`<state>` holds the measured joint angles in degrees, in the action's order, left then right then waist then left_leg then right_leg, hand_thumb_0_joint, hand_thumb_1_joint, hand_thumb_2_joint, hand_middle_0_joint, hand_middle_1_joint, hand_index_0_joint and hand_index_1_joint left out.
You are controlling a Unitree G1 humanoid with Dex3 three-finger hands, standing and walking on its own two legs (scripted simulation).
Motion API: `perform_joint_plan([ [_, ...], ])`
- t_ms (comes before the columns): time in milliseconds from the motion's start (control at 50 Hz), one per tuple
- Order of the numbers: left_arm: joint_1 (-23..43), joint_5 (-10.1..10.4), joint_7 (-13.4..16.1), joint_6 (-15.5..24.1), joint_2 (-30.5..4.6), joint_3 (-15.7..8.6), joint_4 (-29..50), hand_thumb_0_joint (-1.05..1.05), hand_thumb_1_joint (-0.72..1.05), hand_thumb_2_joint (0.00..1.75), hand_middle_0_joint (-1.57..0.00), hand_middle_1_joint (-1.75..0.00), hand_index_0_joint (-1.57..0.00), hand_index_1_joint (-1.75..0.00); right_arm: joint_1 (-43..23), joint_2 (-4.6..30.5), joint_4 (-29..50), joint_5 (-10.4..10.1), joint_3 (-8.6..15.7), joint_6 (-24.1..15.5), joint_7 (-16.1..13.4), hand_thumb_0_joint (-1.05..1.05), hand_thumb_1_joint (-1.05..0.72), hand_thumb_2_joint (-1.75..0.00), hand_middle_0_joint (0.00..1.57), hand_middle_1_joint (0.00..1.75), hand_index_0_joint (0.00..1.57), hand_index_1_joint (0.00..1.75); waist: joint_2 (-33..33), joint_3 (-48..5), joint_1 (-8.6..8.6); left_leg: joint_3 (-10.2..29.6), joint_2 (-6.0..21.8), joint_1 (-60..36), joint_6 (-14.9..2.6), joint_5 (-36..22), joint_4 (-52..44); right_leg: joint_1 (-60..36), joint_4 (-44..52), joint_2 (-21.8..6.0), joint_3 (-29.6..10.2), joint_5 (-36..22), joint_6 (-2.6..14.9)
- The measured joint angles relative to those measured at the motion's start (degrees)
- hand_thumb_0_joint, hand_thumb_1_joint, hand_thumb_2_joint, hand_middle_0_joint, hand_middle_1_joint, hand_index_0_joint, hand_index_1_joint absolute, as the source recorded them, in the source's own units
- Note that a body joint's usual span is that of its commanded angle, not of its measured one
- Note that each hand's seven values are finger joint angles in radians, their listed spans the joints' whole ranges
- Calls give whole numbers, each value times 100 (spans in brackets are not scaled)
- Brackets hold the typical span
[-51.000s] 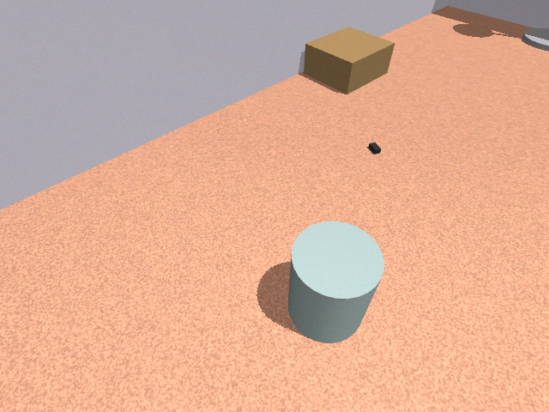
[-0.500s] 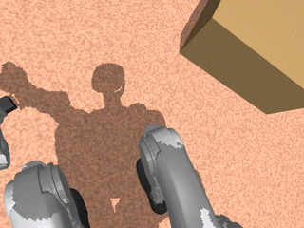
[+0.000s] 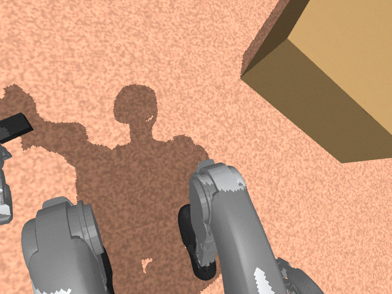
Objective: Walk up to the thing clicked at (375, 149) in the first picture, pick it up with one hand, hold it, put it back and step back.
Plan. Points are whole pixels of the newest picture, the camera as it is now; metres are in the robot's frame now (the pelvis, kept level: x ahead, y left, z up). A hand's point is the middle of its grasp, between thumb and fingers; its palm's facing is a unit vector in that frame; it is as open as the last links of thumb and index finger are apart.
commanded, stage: rest palm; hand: left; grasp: from above
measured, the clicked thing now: (11, 128) +0.49 +0.29 -0.31
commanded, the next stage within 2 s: close in 1.18 s
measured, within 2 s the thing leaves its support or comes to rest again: neither
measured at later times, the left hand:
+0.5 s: hand (3, 123) +0.49 +0.29 -0.25, palm faces -0.40 -0.22 -0.89, open 12.9 cm
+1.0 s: hand (11, 126) +0.48 +0.28 -0.27, palm faces -0.38 -0.20 -0.90, open 12.1 cm
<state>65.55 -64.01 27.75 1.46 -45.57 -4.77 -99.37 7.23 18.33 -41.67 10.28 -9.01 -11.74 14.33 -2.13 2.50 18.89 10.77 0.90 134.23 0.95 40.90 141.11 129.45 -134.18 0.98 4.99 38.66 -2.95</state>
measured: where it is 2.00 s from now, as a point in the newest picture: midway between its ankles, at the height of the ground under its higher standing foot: (154, 274)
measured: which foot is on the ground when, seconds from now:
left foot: down 0.00-1.00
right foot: down 0.00-1.00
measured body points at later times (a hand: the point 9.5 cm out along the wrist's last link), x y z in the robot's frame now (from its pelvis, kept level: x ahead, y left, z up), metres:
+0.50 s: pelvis +0.00 +0.00 -0.01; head +0.30 +0.09 +0.32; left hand +0.50 +0.29 -0.20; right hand -0.01 -0.24 -0.07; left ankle +0.06 +0.13 -0.29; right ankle +0.10 -0.13 -0.29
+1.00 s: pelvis +0.00 +0.01 -0.01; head +0.30 +0.11 +0.30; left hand +0.50 +0.29 -0.22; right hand +0.01 -0.24 -0.05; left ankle +0.06 +0.13 -0.29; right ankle +0.10 -0.13 -0.29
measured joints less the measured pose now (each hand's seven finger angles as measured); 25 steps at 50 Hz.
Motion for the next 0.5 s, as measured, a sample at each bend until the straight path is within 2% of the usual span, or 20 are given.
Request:
perform_joint_plan([
  [80,54,-284,192,245,-220,-173,-154,0,-32,80,-29,-76,-28,-78,67,25,57,64,-200,-30,-3,0,-89,-89,20,30,20,29,-211,198,173,81,-1,-7,38,-5,73,-6,-40,19,61,-36,10],
  [160,109,-526,616,330,-487,-312,-354,0,-31,79,-29,-77,-28,-78,155,61,68,191,-329,-91,25,0,-89,-89,20,30,20,29,-385,380,339,173,9,1,66,19,180,3,-94,53,127,-62,7],
  [200,137,-562,837,300,-604,-401,-417,0,-31,79,-29,-77,-28,-78,184,88,65,236,-379,-137,43,0,-89,-89,20,30,20,29,-431,473,401,214,21,13,67,34,227,8,-104,76,158,-76,-1],
  [260,214,-515,1095,171,-738,-472,-497,0,-31,78,-29,-76,-29,-77,205,122,55,315,-437,-209,113,0,-89,-89,20,30,20,29,-452,597,474,249,43,37,49,54,268,18,-97,107,184,-92,-20],
  [320,295,-355,1167,33,-826,-521,-487,0,-30,78,-30,-75,-29,-76,218,141,55,354,-504,-278,197,0,-89,-89,20,30,20,29,-442,682,523,267,69,54,21,79,291,25,-80,137,197,-97,-48],
  [380,335,-215,1090,-58,-880,-568,-410,0,-29,77,-31,-73,-30,-74,230,144,57,359,-567,-345,273,0,-89,-89,20,30,20,29,-400,719,556,290,80,60,4,115,322,17,-77,152,215,-81,-64],
  [500,222,-146,815,-113,-1053,-739,-511,0,-28,75,-32,-71,-31,-72,232,113,143,323,-638,-347,328,0,-89,-89,20,30,20,29,-264,716,611,347,73,49,-12,178,386,-29,-92,157,260,-28,-83],
])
